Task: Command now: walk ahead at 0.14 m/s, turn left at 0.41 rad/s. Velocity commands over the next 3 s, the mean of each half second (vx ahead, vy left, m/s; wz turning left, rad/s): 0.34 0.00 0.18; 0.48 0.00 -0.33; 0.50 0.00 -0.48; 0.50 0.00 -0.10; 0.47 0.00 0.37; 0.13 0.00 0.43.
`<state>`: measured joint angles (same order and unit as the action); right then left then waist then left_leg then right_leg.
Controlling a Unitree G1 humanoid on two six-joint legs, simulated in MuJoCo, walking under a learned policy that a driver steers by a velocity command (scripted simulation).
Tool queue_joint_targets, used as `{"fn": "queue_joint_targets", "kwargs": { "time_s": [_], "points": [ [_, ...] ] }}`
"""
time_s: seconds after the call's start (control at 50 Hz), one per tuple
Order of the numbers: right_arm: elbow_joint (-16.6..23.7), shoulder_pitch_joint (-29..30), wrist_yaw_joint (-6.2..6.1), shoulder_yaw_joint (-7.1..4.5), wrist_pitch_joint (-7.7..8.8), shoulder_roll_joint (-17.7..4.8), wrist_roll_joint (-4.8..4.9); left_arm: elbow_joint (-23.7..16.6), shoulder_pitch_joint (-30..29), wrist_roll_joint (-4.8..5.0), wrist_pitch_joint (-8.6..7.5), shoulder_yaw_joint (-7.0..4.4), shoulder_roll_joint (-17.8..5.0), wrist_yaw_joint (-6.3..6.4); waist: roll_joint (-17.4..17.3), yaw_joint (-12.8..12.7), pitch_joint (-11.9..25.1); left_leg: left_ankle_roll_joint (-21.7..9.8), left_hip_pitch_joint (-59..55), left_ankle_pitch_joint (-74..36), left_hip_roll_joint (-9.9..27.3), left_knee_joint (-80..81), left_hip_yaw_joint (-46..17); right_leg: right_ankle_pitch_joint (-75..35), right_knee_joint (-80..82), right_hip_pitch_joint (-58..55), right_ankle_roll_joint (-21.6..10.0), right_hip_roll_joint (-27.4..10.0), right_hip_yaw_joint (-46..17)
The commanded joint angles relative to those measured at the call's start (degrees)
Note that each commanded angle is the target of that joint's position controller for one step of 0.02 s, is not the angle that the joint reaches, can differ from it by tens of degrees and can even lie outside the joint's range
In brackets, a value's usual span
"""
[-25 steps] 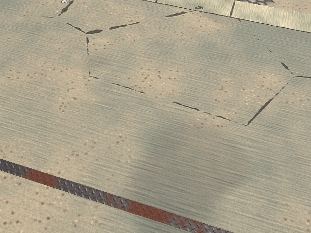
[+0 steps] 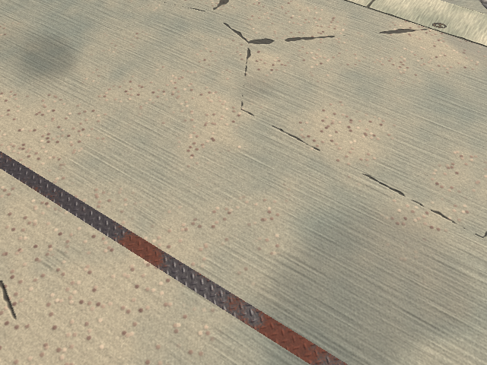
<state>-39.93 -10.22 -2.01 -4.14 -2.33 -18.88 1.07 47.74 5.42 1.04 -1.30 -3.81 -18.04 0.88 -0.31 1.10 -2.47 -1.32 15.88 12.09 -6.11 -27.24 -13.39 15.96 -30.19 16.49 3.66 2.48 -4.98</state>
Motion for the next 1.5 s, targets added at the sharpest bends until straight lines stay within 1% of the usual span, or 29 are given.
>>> {"fn": "queue_joint_targets", "kwargs": {
  "time_s": [0.02,0.04,0.06,0.08,0.12,0.26,0.34,0.44,0.46,0.48,0.5,0.54,0.58,0.72,0.82,0.92,0.96,0.98,1.0,1.02,1.04,1.1,1.18,1.28,1.38,1.44,1.46,1.48,1.5],
  "points": [
    [3.3,-0.4,-0.30,-0.10,0.47,-3.5,-0.46,-2.0,6.0,-0.83,-1.21,-1.93,-7.6,-0.33,-0.8,-2.2,9.5,-3.8,3.8,15.4,6.4,-4.6,-8.2,-1.6,13.4,-15.3,-4.9,-9.7,-7.2],
    [3.9,-2.3,-0.17,0.54,1.13,-1.4,-0.78,-2.3,7.8,-1.84,-0.99,-2.37,-11.4,-0.11,9.6,-0.9,7.2,-0.9,15.2,24.3,-2.6,-16.5,2.1,8.0,16.5,-18.2,-11.5,-18.9,-21.1],
    [5.9,0.3,-0.23,-0.51,2.34,-5.1,-0.38,-2.0,8.0,-3.30,-1.75,-2.92,-13.4,-0.75,13.6,-2.0,2.0,-0.5,22.8,23.0,0.3,-26.2,1.6,21.3,21.5,-11.7,-18.6,-24.7,-33.9],
    [4.8,0.4,-0.27,-1.40,2.96,-8.2,-0.02,-2.9,5.5,-2.62,-2.61,-2.03,-9.8,-0.78,10.0,-1.3,-1.5,-0.3,23.8,18.0,3.1,-30.2,0.5,25.7,22.5,-9.5,-18.2,-22.7,-30.6],
    [2.4,-1.7,0.19,-1.52,3.30,-7.5,-0.97,-2.9,4.5,-0.72,-3.19,-0.86,-6.3,-0.31,9.6,-0.7,-1.8,1.5,24.2,10.5,4.7,-31.3,2.8,20.6,22.8,-12.0,-14.1,-17.2,-21.6],
    [5.4,8.0,2.09,0.77,6.56,-1.2,-0.41,-0.9,13.5,-0.32,-3.47,-0.74,-8.1,0.24,8.3,-6.4,-1.5,3.8,21.8,-1.3,8.8,-16.8,12.5,1.8,23.6,-13.8,-14.5,-13.9,-9.7],
    [6.1,9.9,3.04,1.01,7.26,-1.5,0.45,-0.6,16.0,0.16,-3.08,-1.07,-10.2,-0.55,8.7,-7.1,-2.0,3.0,12.8,-1.3,7.5,-6.8,14.6,-1.0,22.3,-10.2,-14.9,-14.9,-7.6],
    [3.0,-1.3,2.81,-0.78,7.34,-5.2,0.87,-0.8,15.7,0.45,-2.27,-0.50,-8.8,-0.89,6.6,0.8,2.5,-1.7,-8.4,-2.8,5.7,2.2,15.3,-14.3,11.1,-6.2,-11.6,-14.2,-4.9],
    [1.3,-9.8,2.19,-1.92,7.19,-8.0,0.67,-1.7,14.9,-0.37,-2.57,0.62,-5.8,-1.02,2.4,5.1,8.7,-4.1,-20.9,-1.4,11.4,2.8,8.7,-14.7,-3.0,-0.5,-9.1,-10.5,-0.6],
    [0.3,-16.5,2.14,-3.52,6.61,-14.8,-0.53,-4.8,16.6,-0.83,-3.73,2.17,-1.1,-0.81,-13.8,5.7,15.8,-11.7,-36.4,8.5,25.6,6.8,-14.3,0.6,-24.3,18.3,-4.6,-2.9,6.6],
    [-0.3,-17.7,2.79,-2.56,6.87,-11.4,-0.73,-5.0,15.1,0.16,-4.80,1.23,-4.7,-0.64,-13.0,6.3,15.0,-14.5,-33.4,16.1,28.3,13.0,-26.7,15.6,-34.4,25.2,-4.6,-2.4,0.3],
    [0.7,-9.9,3.14,-0.65,7.27,-5.7,-0.87,-4.8,12.7,1.90,-4.81,0.23,-7.5,-1.36,-7.8,2.8,4.3,-11.6,-22.8,13.9,24.8,14.7,-13.0,7.0,-38.3,28.2,-6.3,-7.9,-0.1],
    [0.8,-5.5,3.29,0.00,7.61,-3.4,-1.22,-4.3,11.7,0.78,-3.90,0.04,-5.9,-1.58,-6.3,0.5,0.3,-9.9,-15.2,3.0,20.6,17.7,-3.0,0.0,-34.5,25.3,-5.7,-10.5,0.2],
    [-2.1,-5.2,2.71,-0.55,9.27,-4.0,-1.77,-6.5,7.4,0.29,-2.47,0.46,-2.3,-1.80,-3.4,-0.5,-2.0,-8.9,-10.7,-17.6,17.8,21.1,13.9,-16.3,-21.3,24.9,-3.2,-7.7,-1.5],
    [-4.6,-9.2,1.69,-0.85,8.54,-6.0,-0.94,-11.4,-3.0,0.05,-3.01,1.72,0.0,-3.82,-1.3,3.3,-4.5,-7.3,-15.1,-21.6,19.2,21.2,19.5,-22.7,-7.0,23.0,-5.1,-6.6,4.5],
    [-5.0,-9.9,0.47,-1.58,5.68,-8.9,-0.65,-15.2,-3.1,0.34,-2.76,0.44,-2.7,-5.48,-4.5,0.3,0.7,-5.2,-25.3,-54.2,21.3,7.5,22.8,-10.8,-4.5,17.9,-9.5,-1.3,10.5],
    [-4.2,-8.9,-0.24,-1.70,4.62,-9.9,-0.76,-13.1,9.5,0.50,-2.20,-2.09,-7.3,-4.80,-5.2,-6.9,8.5,-3.7,-21.1,-61.6,19.9,-11.0,24.0,-9.2,-2.6,0.3,-12.9,2.5,11.2],
    [-3.1,-8.7,-0.51,-1.20,4.98,-9.2,-1.02,-11.4,18.6,0.44,-1.56,-3.75,-10.8,-3.64,-1.3,-11.5,13.6,-1.9,-8.4,-47.1,17.7,-26.9,23.9,-10.3,-0.3,-17.3,-15.8,-1.7,3.0],
    [-0.4,-16.4,1.04,1.80,6.74,0.6,-2.98,-11.7,18.4,0.41,-1.59,-4.62,-16.6,-2.93,14.4,-3.8,19.4,2.0,19.4,15.7,5.5,-49.2,20.2,-5.8,0.4,-40.1,-27.0,-18.0,-28.6],
    [0.2,-11.4,2.20,1.37,9.29,-4.1,-1.00,-12.8,20.5,0.13,-2.07,-3.59,-12.2,-2.70,8.7,-8.1,27.2,1.6,26.5,22.0,3.0,-57.1,7.0,1.8,9.8,-43.8,-30.4,-22.3,-44.8],
    [2.6,-4.6,2.78,0.55,10.52,-6.9,1.29,-12.4,18.3,-0.39,-2.49,-2.87,-9.7,-2.61,5.1,-8.9,17.6,0.4,30.9,16.2,6.4,-54.9,5.7,-0.1,12.3,-37.5,-26.2,-19.9,-35.5],
    [2.9,-3.8,2.14,0.37,10.39,-6.4,-1.10,-14.6,8.2,-0.88,-2.80,-1.60,-6.0,-2.42,-1.1,-1.2,5.6,1.1,22.2,8.0,11.7,-41.9,7.1,-17.1,15.1,-13.7,-22.3,-13.2,-19.9],
    [3.3,-4.1,1.76,0.90,8.11,-3.9,-2.39,-13.6,7.7,-0.46,-3.02,-1.96,-7.3,-1.48,1.1,0.6,3.0,5.2,18.0,3.5,12.1,-31.9,9.9,-24.7,17.8,-1.8,-22.2,-10.1,-12.9],
    [6.0,7.7,2.20,2.04,8.45,-1.4,-1.77,-11.6,11.9,0.25,-1.80,-2.37,-8.7,-0.23,3.9,-4.4,2.4,6.2,12.0,-15.9,7.6,-9.8,11.3,-15.5,15.4,1.6,-17.0,-5.4,-9.2],
    [6.5,9.4,3.39,0.73,9.60,-4.4,-0.82,-9.3,15.4,0.36,-1.32,-1.87,-7.4,-0.14,6.6,-4.9,3.2,3.3,10.5,-13.1,7.4,-2.2,9.2,-10.4,9.3,-8.2,-15.2,-10.4,-16.4],
    [4.6,-0.1,2.91,-0.97,10.29,-6.9,-1.45,-9.3,14.4,-0.28,-1.20,-1.04,-5.0,-0.52,6.9,0.5,7.0,-1.6,-3.6,-9.2,8.2,1.4,10.1,-18.8,-1.7,-8.5,-12.1,-7.4,-14.9],
    [4.1,-8.0,2.54,-1.76,10.41,-10.1,-2.27,-10.2,16.1,-1.26,-1.45,0.21,-1.9,-0.66,0.1,3.0,15.2,-6.0,-18.3,-9.7,17.9,-0.3,0.2,-9.9,-17.5,-1.2,-9.8,-3.8,-10.9],
    [0.7,-13.9,3.09,-3.32,9.52,-14.4,-2.05,-10.4,23.8,0.69,-2.13,1.14,0.7,-0.72,-18.6,0.9,20.7,-15.9,-34.4,4.9,28.5,6.4,-26.2,14.8,-36.0,18.7,-5.6,4.3,-3.8],
    [0.8,-14.4,3.57,-2.20,9.34,-9.0,-0.41,-9.6,21.3,1.35,-2.30,0.19,-4.9,-0.45,-12.0,2.9,16.3,-14.9,-32.8,20.3,28.9,10.8,-32.5,16.4,-42.6,26.7,-5.3,1.2,-6.5]
  ]
}}
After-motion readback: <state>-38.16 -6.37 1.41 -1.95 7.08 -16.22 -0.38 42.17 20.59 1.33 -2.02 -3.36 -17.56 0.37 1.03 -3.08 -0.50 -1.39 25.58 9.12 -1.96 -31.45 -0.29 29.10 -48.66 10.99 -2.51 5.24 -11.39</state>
